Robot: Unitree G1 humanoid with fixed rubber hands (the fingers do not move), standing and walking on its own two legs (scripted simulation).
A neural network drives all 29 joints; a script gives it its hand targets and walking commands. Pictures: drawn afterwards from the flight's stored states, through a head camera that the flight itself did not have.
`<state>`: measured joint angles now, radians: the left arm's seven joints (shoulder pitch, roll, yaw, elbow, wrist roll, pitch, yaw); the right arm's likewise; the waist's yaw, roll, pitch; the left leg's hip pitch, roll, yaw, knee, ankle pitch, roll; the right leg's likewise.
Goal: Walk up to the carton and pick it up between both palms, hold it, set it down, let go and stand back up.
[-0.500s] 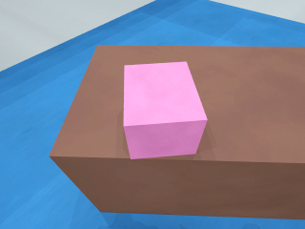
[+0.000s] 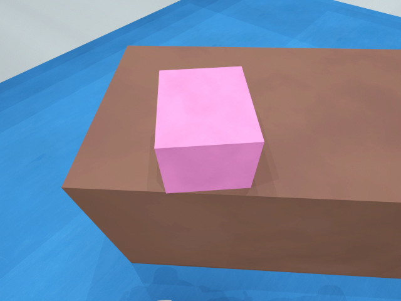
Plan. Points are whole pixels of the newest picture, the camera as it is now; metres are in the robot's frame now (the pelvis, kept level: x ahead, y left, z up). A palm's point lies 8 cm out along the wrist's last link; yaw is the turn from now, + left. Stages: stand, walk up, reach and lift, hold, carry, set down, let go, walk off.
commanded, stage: walk up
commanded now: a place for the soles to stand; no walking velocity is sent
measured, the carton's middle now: (204, 128) +0.48 +0.01 +0.04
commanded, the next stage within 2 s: reach and lift in 0.76 s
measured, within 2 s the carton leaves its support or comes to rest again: neither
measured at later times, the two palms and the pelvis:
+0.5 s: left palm out of the picture +0.04 +0.27 -0.13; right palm out of the picture +0.07 -0.28 -0.12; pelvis +0.00 -0.01 +0.00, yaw +3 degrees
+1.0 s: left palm (91, 281) +0.17 +0.26 -0.11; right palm (330, 272) +0.19 -0.26 -0.11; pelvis -0.01 -0.02 -0.03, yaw +4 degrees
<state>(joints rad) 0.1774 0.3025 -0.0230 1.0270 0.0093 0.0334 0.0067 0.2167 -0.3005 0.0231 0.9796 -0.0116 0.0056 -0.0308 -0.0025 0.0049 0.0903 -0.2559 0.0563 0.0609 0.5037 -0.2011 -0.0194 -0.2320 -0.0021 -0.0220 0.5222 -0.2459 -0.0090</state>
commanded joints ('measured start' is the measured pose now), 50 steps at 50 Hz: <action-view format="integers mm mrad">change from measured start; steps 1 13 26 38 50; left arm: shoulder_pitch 16 38 16 40 -60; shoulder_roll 160 125 151 125 89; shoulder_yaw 32 31 32 30 135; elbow -47 -70 -105 -129 -681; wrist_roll -12 8 -4 9 75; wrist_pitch -1 7 1 18 519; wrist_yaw -1 -15 -10 -16 -6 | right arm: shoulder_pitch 33 50 64 33 -201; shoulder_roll -113 -182 -130 -187 -143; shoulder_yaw -20 -36 -27 -49 -98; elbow -54 -82 -121 -153 -234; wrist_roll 0 4 1 6 48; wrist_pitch -4 -28 -22 -20 -51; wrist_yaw -2 -10 -4 -8 87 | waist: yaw -7 21 -13 14 -10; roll -33 58 -39 94 -3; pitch -35 -40 -92 -71 -124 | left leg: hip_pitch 30 -105 -12 -128 163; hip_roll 40 129 30 107 -53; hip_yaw -76 -236 -156 -301 20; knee -58 -166 -1 -93 57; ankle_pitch -119 -123 75 48 63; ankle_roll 72 102 77 119 -19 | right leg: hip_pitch -100 27 -24 34 -79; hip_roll -125 -61 -123 -76 1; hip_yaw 164 65 91 6 -68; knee -201 -59 -137 -13 -21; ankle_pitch -159 -70 -17 -55 46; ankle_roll -58 -35 -56 -25 -28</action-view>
